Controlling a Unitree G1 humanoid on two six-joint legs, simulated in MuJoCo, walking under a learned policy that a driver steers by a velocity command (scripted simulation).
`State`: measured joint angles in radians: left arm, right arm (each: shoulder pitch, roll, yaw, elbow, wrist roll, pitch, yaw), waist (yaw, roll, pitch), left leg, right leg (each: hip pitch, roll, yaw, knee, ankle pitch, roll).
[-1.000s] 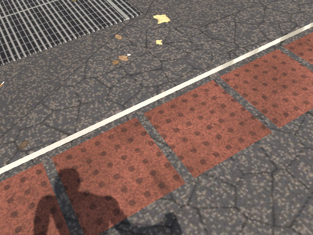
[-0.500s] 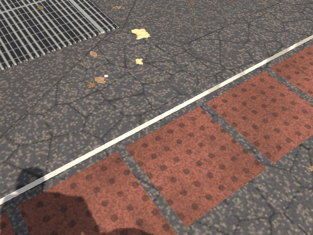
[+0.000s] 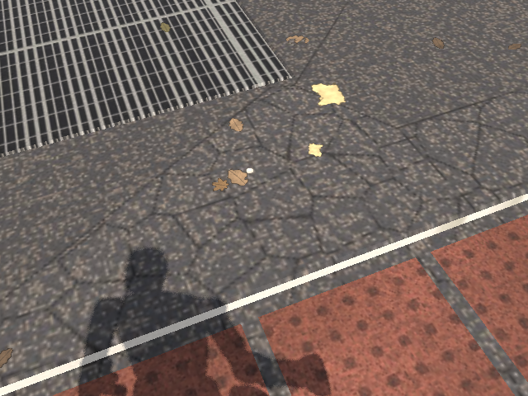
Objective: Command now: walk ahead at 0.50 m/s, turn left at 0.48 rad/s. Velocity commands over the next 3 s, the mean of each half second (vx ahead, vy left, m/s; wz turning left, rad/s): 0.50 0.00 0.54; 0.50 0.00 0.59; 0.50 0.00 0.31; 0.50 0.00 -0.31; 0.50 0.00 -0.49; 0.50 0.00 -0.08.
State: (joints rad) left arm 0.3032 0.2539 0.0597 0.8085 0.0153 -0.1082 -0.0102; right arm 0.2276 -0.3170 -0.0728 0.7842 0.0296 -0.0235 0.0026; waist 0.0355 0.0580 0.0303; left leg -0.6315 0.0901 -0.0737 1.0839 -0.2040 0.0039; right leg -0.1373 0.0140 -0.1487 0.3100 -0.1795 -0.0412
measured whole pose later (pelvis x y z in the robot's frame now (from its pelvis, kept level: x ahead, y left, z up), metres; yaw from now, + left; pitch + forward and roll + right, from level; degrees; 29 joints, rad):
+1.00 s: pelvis +0.54 +0.14 -0.01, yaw +36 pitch +0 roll -2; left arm 0.27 0.26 0.06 0.78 0.02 -0.09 0.00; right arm 0.25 -0.31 -0.07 0.66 0.03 -0.01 -0.01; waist 0.03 0.06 0.03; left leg -0.63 0.04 -0.06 1.28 -0.33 -0.02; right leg -0.19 0.03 -0.08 0.39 -0.20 -0.03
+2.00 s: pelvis +0.98 +0.49 +0.04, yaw +30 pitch +2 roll +0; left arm 0.23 0.29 0.07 0.72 -0.01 -0.05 -0.04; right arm 0.23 -0.29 -0.05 0.75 0.01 -0.11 0.00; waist 0.01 0.01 0.05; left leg -0.42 0.05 -0.04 1.20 -0.37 0.00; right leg -0.38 0.09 0.00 0.50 -0.16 -0.09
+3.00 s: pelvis +1.48 +0.68 +0.05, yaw +14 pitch +1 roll +0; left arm 0.23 0.26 0.05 0.71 0.01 -0.07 -0.03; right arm 0.28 -0.31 -0.05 0.84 0.03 -0.07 0.01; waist -0.01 0.04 0.02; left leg -0.50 0.08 -0.04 1.13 -0.32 0.01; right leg -0.27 0.03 -0.06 0.42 -0.17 -0.06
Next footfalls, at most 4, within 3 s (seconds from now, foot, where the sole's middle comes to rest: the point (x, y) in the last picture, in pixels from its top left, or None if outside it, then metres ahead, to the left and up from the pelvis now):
0.30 left None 0.31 0.16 -0.78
0.80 right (268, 339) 0.64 0.07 -0.78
1.28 left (122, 308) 0.70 0.47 -0.73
1.86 right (144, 194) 1.10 0.49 -0.73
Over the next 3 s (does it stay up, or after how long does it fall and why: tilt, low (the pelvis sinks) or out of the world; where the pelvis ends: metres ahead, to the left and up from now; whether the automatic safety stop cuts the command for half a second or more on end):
stays up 1.48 0.68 0.05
